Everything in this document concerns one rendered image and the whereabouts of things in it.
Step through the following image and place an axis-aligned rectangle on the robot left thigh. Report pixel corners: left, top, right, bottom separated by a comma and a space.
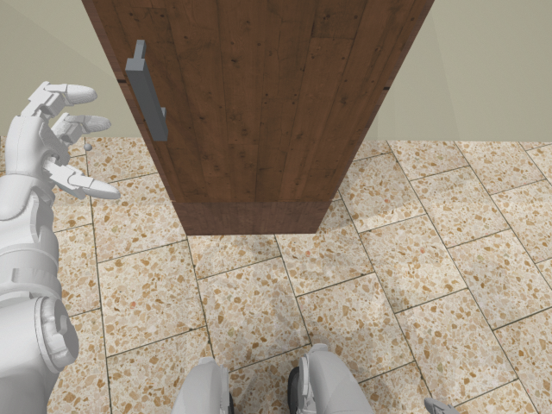
171, 363, 229, 414

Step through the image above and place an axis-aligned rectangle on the robot left upper arm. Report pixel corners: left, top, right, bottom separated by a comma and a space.
0, 297, 79, 414

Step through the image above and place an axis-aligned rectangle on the cupboard door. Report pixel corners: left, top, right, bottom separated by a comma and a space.
92, 0, 427, 203

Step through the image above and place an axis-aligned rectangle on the left robot forearm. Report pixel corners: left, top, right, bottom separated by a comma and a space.
0, 174, 62, 308

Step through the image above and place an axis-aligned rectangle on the robot thigh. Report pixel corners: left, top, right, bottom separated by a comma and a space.
299, 351, 374, 414
171, 363, 229, 414

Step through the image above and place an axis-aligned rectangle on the robot right thigh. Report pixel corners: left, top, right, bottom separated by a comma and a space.
299, 351, 374, 414

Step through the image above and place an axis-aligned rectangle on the handle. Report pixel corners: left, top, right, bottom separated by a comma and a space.
125, 40, 168, 141

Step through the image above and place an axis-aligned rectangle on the robot left hand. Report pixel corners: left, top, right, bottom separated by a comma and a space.
5, 81, 121, 200

